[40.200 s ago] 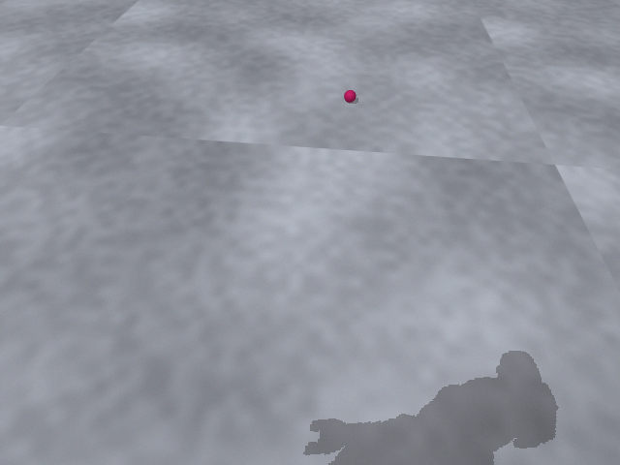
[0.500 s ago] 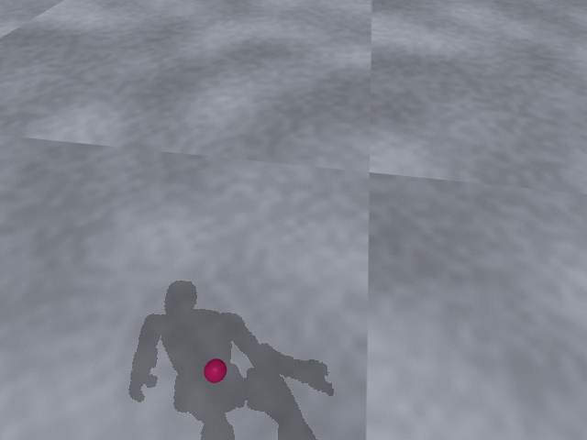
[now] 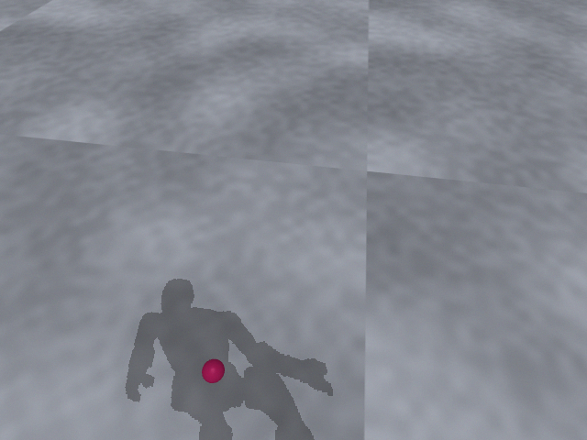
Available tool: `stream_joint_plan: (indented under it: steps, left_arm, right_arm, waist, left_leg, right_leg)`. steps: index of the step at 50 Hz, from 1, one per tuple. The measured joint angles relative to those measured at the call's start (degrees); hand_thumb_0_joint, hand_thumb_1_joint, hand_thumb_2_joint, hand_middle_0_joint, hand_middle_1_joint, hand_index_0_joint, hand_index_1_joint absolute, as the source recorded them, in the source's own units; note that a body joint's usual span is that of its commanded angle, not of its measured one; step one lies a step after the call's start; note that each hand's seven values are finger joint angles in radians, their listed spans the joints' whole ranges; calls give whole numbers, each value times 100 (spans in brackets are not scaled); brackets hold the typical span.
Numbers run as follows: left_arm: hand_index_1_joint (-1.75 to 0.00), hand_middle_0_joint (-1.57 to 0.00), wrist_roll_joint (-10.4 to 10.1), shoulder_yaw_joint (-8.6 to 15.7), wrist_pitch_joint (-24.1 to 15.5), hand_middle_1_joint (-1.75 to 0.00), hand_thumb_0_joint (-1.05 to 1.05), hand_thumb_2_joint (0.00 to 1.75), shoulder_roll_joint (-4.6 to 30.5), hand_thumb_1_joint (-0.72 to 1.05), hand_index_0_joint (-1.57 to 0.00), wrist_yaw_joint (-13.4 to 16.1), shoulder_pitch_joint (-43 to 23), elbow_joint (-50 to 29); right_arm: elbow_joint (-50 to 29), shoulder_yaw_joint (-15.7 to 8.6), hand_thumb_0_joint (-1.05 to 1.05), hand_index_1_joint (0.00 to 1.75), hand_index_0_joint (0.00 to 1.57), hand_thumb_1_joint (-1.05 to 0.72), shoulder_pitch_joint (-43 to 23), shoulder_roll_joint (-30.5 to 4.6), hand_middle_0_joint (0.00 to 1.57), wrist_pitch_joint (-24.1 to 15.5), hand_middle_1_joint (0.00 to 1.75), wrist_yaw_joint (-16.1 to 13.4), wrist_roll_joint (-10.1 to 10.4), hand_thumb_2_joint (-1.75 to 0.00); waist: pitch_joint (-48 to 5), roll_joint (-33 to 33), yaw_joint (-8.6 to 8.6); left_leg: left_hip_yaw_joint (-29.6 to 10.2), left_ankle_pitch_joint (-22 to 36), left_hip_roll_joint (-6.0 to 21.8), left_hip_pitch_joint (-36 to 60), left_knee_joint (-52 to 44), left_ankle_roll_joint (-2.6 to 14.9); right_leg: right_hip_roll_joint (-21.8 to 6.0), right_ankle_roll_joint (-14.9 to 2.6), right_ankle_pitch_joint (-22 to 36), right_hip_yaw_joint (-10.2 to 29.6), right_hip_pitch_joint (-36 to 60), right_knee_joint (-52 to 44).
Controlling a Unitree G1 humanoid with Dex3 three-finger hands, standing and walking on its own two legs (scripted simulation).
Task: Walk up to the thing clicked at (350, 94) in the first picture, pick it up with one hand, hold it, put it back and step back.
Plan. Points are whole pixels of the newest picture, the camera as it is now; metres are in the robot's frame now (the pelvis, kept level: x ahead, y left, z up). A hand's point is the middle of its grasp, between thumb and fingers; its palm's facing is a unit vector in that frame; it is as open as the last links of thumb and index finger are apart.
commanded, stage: stand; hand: left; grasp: from above
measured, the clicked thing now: (213, 370) +0.45 +0.26 -0.75
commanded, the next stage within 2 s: step back in 0.28 s
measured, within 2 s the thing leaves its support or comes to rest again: neither
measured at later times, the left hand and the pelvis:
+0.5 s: hand out of the picture +0.06 +0.26 -0.17, palm faces -0.03 -0.91 -0.41, open 7.4 cm; pelvis -0.04 -0.01 -0.02, yaw -1 degrees
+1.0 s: hand out of the picture -0.03 +0.28 -0.17, palm faces +0.02 -0.93 -0.38, open 7.4 cm; pelvis -0.14 +0.01 -0.02, yaw +2 degrees
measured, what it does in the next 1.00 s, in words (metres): walks backwards: left foot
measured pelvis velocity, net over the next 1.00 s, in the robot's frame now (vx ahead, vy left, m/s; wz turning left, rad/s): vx -0.14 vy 0.01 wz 0.04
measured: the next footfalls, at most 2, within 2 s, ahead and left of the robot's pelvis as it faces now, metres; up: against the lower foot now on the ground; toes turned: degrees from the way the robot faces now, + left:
left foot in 0.86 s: -0.12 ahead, +0.11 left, +0.00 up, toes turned +1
right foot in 1.24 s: -0.18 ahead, -0.11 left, +0.00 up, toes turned +1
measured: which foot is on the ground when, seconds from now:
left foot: down 0.00-0.54, up 0.56-0.84, down 0.86-1.00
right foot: down 0.00-0.88, up 0.90-1.00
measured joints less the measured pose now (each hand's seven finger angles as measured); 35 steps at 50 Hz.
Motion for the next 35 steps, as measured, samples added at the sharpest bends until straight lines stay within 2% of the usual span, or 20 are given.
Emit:
stream_joint_plan:
  steps: [15,19,23,26,28,30,31,33,35]
  left_arm:
    - [-30,-21,-24,-1,4,-30,0,90,64,90,-20,-17,1,-87]
    - [-30,-21,-111,86,64,-30,0,90,202,90,-20,20,-64,-400]
    - [-30,-21,-88,131,154,-30,0,90,381,90,-20,50,-146,-709]
    - [-30,-21,-43,169,177,-30,0,90,462,90,-20,43,-113,-894]
    - [-30,-20,-4,200,165,-30,0,90,426,90,-20,32,-51,-981]
    - [-30,-20,63,196,159,-30,0,90,370,90,-20,9,4,-1080]
    - [-30,-21,83,189,167,-30,0,90,332,90,-20,12,16,-1125]
    - [-30,-21,118,173,196,-30,0,90,244,90,-20,30,2,-1186]
    - [-30,-21,152,171,221,-30,0,90,198,90,-21,53,-33,-1275]
  right_arm:
    - [-58,-4,0,30,21,-91,-6,-8,20,23,30,33,11,-89]
    - [-327,-95,0,30,21,-91,-182,-56,20,142,30,78,84,-89]
    - [-639,-202,0,30,21,-91,-326,-138,20,256,30,96,92,-89]
    - [-861,-267,0,30,21,-90,-387,-233,21,355,30,84,89,-89]
    - [-972,-313,0,30,21,-91,-422,-337,20,431,30,71,98,-89]
    - [-1061,-356,0,30,21,-91,-454,-400,20,503,30,28,78,-89]
    - [-1106,-368,0,30,21,-91,-450,-428,20,517,30,17,84,-89]
    - [-1180,-383,0,30,20,-91,-382,-481,20,494,30,16,132,-89]
    - [-1212,-360,0,30,20,-91,-249,-500,20,461,30,19,149,-89]
  waist:
    - [-32,-11,-16]
    - [239,-75,-50]
    - [507,-135,-48]
    - [619,-98,-38]
    - [658,61,-55]
    - [704,88,-16]
    - [734,86,20]
    - [764,139,45]
    - [742,154,67]
  left_leg:
    - [6,-7,-16,-52,39,12]
    - [24,-110,-32,-422,468,35]
    - [54,-196,-30,-784,900,26]
    - [48,-362,20,-1082,1396,-10]
    - [-105,-577,63,-1351,1912,93]
    - [-454,-1478,-270,-1722,3013,157]
    - [-575,-1722,-457,-1880,3618,163]
    - [-699,-1788,-678,-2062,4493,133]
    - [-681,-1777,-728,-2032,4792,65]
  right_leg:
    - [-16,6,-25,6,-69,74]
    - [-27,-30,-202,37,-519,660]
    - [-14,-182,-369,74,-1031,1378]
    - [40,-286,-576,75,-1315,1845]
    - [126,-208,-632,-5,-1423,2032]
    - [97,-255,-603,15,-1536,2130]
    - [70,-268,-544,48,-1563,2096]
    - [43,-266,-367,46,-1573,1901]
    - [16,-253,-210,26,-1621,1739]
